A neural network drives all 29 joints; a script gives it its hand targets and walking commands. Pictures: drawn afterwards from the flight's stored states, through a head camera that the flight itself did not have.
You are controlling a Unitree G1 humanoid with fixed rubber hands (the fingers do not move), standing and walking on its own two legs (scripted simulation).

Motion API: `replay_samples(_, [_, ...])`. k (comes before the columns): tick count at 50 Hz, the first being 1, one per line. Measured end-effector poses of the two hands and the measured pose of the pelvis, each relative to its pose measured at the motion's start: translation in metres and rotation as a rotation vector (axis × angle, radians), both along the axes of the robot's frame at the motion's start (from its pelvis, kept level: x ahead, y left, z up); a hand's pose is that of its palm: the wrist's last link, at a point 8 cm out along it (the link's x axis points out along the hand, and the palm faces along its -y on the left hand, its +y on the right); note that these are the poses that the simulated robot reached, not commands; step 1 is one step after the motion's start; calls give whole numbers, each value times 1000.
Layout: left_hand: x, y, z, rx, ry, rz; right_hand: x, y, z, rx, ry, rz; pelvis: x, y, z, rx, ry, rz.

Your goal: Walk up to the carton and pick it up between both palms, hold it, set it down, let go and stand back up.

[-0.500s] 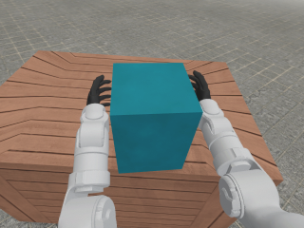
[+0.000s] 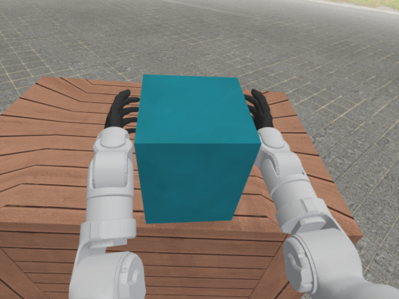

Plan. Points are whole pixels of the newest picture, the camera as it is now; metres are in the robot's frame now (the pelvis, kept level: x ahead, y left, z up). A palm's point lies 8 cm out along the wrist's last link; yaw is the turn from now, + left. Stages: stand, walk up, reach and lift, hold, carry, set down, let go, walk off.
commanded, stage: reach and lift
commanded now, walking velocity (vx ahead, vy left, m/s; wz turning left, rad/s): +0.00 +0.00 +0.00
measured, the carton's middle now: (190, 152) +0.38 -0.01 +0.13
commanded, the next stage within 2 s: hold in 1.02 s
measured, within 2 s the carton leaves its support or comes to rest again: neither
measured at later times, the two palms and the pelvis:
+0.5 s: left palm (115, 119) +0.38 +0.13 +0.22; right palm (265, 118) +0.38 -0.15 +0.22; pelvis +0.00 +0.00 +0.00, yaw +0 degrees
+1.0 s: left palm (114, 111) +0.38 +0.13 +0.23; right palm (267, 106) +0.38 -0.15 +0.24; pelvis +0.01 +0.00 +0.00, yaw +0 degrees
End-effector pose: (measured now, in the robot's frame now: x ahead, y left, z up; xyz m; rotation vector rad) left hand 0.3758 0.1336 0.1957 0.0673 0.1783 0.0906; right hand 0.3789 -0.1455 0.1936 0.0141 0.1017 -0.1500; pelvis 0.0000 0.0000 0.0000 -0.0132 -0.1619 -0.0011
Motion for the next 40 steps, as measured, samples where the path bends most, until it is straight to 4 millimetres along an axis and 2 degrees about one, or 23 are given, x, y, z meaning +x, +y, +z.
replay_samples(11, [0,-3,15,10,-13,-20,-6,-3,10,9,-15,-20,-4,6,0,-2,-4,-13])
replay_samples(21, [0,-1,22,-5,-15,-9,-2,-1,24,1,-19,-8,-4,1,0,-2,0,-13])
replay_samples(36, [7,-5,27,1,2,-26,2,-6,27,17,-3,-18,2,-3,0,-2,5,-7])
replay_samples(40, [8,-5,31,-7,-19,-29,3,-6,34,11,-24,-18,4,-3,0,-4,14,-6])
